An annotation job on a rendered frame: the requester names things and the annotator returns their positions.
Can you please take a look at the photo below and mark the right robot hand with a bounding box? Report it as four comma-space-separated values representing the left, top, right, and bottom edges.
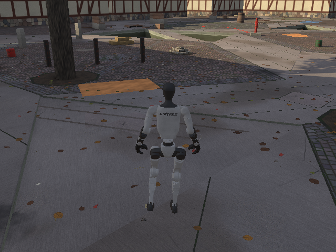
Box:
188, 144, 200, 154

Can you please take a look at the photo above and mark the robot right thigh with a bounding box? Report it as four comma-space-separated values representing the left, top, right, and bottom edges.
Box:
172, 146, 186, 182

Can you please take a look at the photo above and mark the robot right upper arm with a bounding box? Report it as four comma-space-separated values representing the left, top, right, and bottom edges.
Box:
180, 106, 194, 134

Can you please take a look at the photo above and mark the left robot hand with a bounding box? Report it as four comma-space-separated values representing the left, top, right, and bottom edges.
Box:
135, 144, 148, 154

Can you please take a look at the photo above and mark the robot right forearm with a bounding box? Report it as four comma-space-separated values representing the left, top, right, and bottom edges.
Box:
189, 127, 199, 146

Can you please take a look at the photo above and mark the robot left forearm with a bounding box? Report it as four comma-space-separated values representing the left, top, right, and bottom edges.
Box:
137, 126, 147, 145

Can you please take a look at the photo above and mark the robot left upper arm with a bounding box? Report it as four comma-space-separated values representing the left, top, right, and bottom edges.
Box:
142, 105, 158, 134

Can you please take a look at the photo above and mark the right robot foot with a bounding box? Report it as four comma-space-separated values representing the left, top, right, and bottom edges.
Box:
170, 200, 177, 214

